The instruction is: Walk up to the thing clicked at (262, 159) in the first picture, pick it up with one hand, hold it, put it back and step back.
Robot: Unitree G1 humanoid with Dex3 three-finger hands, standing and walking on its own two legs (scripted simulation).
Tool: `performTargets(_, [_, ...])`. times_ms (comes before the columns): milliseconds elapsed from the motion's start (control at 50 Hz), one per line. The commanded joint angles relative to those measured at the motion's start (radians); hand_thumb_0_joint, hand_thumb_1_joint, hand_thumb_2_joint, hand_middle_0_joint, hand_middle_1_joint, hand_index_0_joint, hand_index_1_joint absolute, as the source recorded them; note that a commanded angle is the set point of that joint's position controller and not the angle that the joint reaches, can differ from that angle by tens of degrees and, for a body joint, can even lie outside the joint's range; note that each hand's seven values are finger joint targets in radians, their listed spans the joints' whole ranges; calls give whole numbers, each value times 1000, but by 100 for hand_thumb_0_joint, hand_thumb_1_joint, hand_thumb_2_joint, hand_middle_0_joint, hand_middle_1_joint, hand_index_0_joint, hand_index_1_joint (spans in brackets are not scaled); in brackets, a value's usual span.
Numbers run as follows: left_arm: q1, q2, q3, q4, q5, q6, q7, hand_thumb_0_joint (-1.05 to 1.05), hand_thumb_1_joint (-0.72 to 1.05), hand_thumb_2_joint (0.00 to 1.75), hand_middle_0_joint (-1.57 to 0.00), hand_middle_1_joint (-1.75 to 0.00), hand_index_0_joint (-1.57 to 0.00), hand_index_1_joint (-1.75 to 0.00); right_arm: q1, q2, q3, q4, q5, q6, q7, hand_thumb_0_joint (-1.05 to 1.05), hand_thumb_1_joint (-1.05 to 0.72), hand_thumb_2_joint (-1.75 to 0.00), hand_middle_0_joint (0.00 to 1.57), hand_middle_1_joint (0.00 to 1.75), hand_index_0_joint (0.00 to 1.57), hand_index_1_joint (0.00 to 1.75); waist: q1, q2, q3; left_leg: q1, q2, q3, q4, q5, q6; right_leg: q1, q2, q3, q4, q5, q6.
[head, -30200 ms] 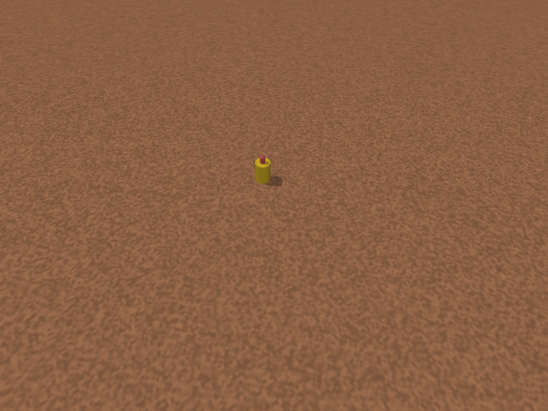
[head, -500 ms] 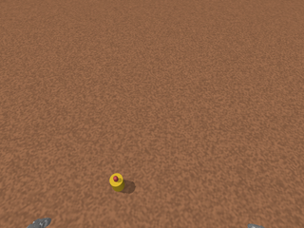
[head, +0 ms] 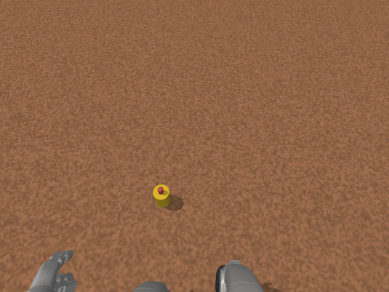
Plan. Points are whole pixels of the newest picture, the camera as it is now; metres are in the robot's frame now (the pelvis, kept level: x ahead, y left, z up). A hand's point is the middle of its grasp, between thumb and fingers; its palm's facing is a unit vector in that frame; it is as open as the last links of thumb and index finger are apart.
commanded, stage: step back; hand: left
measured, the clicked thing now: (161, 194) +0.55 +0.17 -0.67
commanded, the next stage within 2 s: none
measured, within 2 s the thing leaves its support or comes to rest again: neither
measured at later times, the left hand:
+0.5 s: hand out of the picture +0.00 +0.26 -0.12, palm faces -0.10 -0.90 -0.42, open 7.3 cm
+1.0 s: hand out of the picture -0.15 +0.29 -0.14, palm faces -0.16 -0.90 -0.40, open 7.3 cm
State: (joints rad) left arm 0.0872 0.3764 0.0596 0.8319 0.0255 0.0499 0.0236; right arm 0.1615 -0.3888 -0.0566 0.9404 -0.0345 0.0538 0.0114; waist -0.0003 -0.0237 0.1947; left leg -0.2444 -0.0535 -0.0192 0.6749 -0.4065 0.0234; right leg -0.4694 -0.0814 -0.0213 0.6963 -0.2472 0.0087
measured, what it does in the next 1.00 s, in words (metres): walks backwards: right foot, then left foot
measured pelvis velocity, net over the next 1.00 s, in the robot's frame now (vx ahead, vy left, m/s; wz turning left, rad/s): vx -0.28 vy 0.03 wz -0.16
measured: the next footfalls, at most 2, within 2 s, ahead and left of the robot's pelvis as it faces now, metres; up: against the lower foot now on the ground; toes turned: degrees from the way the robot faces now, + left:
right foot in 0.34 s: -0.06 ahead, -0.12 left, +0.00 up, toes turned -3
left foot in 0.66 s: -0.13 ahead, +0.14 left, +0.00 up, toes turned -7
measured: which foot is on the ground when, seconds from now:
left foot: down 0.00-0.36, up 0.38-0.64, down 0.66-1.00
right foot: up 0.00-0.32, down 0.34-0.68, up 0.70-1.00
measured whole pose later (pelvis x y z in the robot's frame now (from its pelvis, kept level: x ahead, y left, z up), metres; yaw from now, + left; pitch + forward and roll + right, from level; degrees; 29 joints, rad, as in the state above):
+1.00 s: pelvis -0.28 +0.03 +0.01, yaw -9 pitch -2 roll -1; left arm 0.19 0.40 0.09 0.84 0.03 0.07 0.01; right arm 0.14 -0.38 -0.05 0.81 -0.03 0.02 -0.01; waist 0.01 -0.02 0.18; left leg -0.39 0.04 0.02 0.62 -0.20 0.01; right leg -0.33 0.05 0.11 0.95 -0.51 0.03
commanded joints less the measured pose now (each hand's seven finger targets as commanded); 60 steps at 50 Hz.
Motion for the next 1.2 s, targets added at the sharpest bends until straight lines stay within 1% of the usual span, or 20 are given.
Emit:
performTargets(0, [-61,212,70,-77,5,-14,30,0,90,90,-20,-30,-20,-30,-12,-331,-81,-92,-12,-31,-9,0,-90,-90,20,30,20,30,-52,182,-154,-108,411,-458,-361,430,257,-8,195,215,481,-401,-14])
performTargets(60, [89,193,72,-35,-26,-15,24,0,90,90,-20,-30,-20,-30,-111,-239,-50,-124,-8,-37,-33,0,-90,-90,20,30,20,30,51,148,-161,15,272,-209,-253,573,169,-80,200,224,585,-234,-30])
performTargets(180, [45,170,59,-78,-10,-36,13,0,90,90,-20,-30,-20,-30,39,-224,-59,-127,10,-36,-43,0,-90,-90,20,30,20,30,-42,150,-212,275,314,-205,-147,773,246,-93,154,147,318,-290,24])
performTargets(300, [191,157,63,-10,5,-54,5,0,90,90,-20,-30,-20,-30,-47,-237,-58,-163,32,-13,-31,0,-90,-90,20,30,20,30,25,166,-282,86,269,-153,-41,528,138,277,115,26,-276,57,-23])
performTargets(320, [182,210,74,-19,19,-61,7,0,90,90,-20,-30,-20,-30,-41,-211,-51,-170,36,-13,-29,0,-90,-90,20,30,20,30,18,77,-280,-68,226,-141,-16,358,83,371,49,152,-261,155,-54])
performTargets(360, [104,361,106,-63,15,-61,3,0,90,90,-20,-30,-20,-30,-100,-178,-50,-183,35,-6,-40,0,-90,-90,20,30,20,30,59,-280,-201,-211,-22,-57,411,-231,-22,182,-324,614,-344,329,-340])
performTargets(440, [13,240,80,-113,6,-57,15,0,90,90,-20,-30,-20,-30,0,-193,-47,-135,42,-11,-42,0,-90,-90,20,30,20,30,3,-91,-179,-204,-67,-150,586,-117,-29,180,-145,297,-237,462,-237])
performTargets(540, [96,221,75,-125,16,-38,21,0,90,90,-20,-30,-20,-30,-7,-177,-32,-156,31,-22,-45,0,-90,-90,20,30,20,30,54,-161,-231,-221,-5,-64,206,-134,-46,405,-127,272,-171,502,-215])
performTargets(620, [49,239,63,-147,-5,-15,8,0,90,90,-20,-30,-20,-30,101,-170,-53,-110,9,-37,-34,0,-90,-90,20,30,20,30,-8,-150,-272,23,14,28,-245,179,-14,300,-81,240,-67,368,-139])
performTargets(640, [62,211,54,-151,-7,-8,6,0,90,90,-20,-30,-20,-30,94,-204,-67,-118,-5,-42,-33,0,-90,-90,20,30,20,30,-6,-59,-258,82,107,-134,-265,206,21,154,-26,227,-16,183,-88])
performTargets(660, [66,164,45,-160,-11,-8,6,0,90,90,-20,-30,-20,-30,52,-308,-87,-138,-17,-42,-27,0,-90,-90,20,30,20,30,-8,207,-225,112,338,-444,-343,280,130,-63,154,137,178,-196,-35])
performTargets(680, [-25,210,72,-159,-3,-10,24,0,90,90,-20,-30,-20,-30,46,-372,-99,-152,-5,-44,-21,0,-90,-90,20,30,20,30,-68,256,-200,-78,475,-562,-381,373,266,9,193,179,390,-438,-15])
performTargets(740, [79,198,75,-93,-18,-4,19,0,90,90,-20,-30,-20,-30,-93,-250,-65,-163,-13,-55,-36,0,-90,-90,20,30,20,30,47,98,-160,-41,313,-289,-293,475,183,-53,202,266,617,-265,-32])
performTargets(920, [99,184,71,-96,1,-13,-8,0,90,90,-20,-30,-20,-30,25,-251,-75,-185,-1,-51,-45,0,-90,-90,20,30,20,30,-30,190,-240,153,337,-236,-214,517,237,24,126,136,272,-295,31])
performTargets(1020, [270,177,74,-1,7,-27,-18,0,90,90,-20,-30,-20,-30,-40,-263,-63,-201,10,-19,-35,0,-90,-90,20,30,20,30,46,190,-295,-38,263,-149,-111,336,123,332,112,24,-267,-35,-28])
performTargets(1040, [259,228,92,-5,23,-30,-19,0,90,90,-20,-30,-20,-30,-19,-220,-52,-204,15,-15,-31,0,-90,-90,20,30,20,30,39,65,-245,-216,178,-132,-31,142,63,371,35,191,-283,-103,-63])
performTargets(1060, [207,346,119,-40,21,-24,-22,0,90,90,-20,-30,-20,-30,-79,-160,-44,-232,26,-19,-42,0,-90,-90,20,30,20,30,72,-250,-185,-331,-34,-50,191,-127,-6,218,-206,509,-402,-142,-193])
performTargets(1080, [125,399,125,-75,28,-27,-17,0,90,90,-20,-30,-20,-30,-97,-204,-62,-216,19,-15,-57,0,-90,-90,20,30,20,30,82,-271,-124,-259,-19,-124,432,-216,-31,0,-350,650,-450,-113,-312])
performTargets(1140, [-41,261,86,-113,21,-36,-1,0,90,90,-20,-30,-20,-30,16,-203,-52,-152,39,-18,-51,0,-90,-90,20,30,20,30,-28,-95,-102,-229,-70,-158,566,-58,-23,11,-157,283,-304,149,-201])
performTargets(1180, [-7,244,87,-119,23,-35,3,0,90,90,-20,-30,-20,-30,59,-198,-40,-141,36,-30,-51,0,-90,-90,20,30,20,30,-5,-129,-155,-224,-61,-118,515,-64,-41,133,-125,224,-240,246,-196])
